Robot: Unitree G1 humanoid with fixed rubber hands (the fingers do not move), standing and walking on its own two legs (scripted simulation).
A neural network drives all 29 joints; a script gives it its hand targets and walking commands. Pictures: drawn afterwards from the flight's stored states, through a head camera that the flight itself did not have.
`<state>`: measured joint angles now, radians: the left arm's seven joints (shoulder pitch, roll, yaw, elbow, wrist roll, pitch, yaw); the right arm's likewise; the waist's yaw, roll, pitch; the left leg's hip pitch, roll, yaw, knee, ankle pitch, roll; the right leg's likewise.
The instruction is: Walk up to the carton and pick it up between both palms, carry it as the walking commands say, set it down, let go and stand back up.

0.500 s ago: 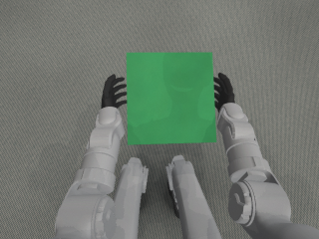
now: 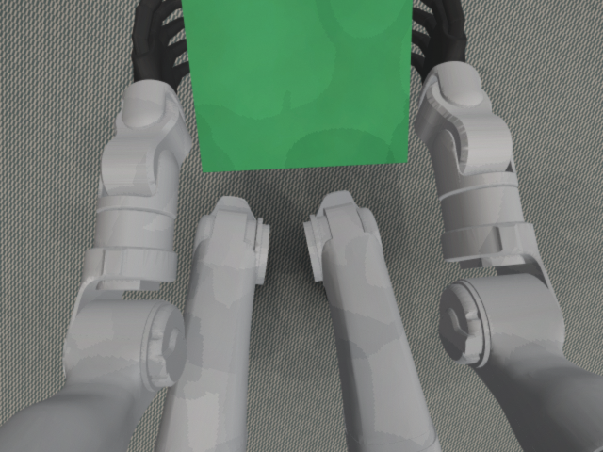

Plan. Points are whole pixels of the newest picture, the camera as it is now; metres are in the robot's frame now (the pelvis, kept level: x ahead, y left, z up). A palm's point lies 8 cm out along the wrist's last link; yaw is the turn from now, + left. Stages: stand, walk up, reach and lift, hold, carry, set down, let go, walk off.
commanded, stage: set down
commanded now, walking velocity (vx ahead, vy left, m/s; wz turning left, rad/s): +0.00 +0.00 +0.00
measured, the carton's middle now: (299, 68) +0.50 -0.03 -0.22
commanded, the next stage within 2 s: none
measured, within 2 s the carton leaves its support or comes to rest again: rests again in 1.44 s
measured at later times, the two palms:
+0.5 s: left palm (178, 46) +0.53 +0.12 -0.21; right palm (423, 31) +0.53 -0.17 -0.20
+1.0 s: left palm (188, 39) +0.55 +0.12 -0.26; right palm (407, 36) +0.54 -0.18 -0.27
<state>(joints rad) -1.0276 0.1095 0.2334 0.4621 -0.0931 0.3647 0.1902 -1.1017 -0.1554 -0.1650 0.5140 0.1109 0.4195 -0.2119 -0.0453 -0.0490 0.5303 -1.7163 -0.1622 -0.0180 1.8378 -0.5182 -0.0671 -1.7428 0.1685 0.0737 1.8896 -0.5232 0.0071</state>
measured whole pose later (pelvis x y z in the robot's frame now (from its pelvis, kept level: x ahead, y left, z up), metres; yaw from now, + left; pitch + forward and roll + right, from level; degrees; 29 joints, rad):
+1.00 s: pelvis +0.01 +0.01 -0.10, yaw +2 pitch +28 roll +3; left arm -1.40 0.20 0.16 0.88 -0.17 0.25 0.24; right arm -1.42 -0.31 -0.13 0.92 0.14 0.28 -0.16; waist -0.05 0.01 0.53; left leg -2.10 -0.18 0.01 2.16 -0.56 -0.07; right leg -2.11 0.13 0.02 2.21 -0.58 0.01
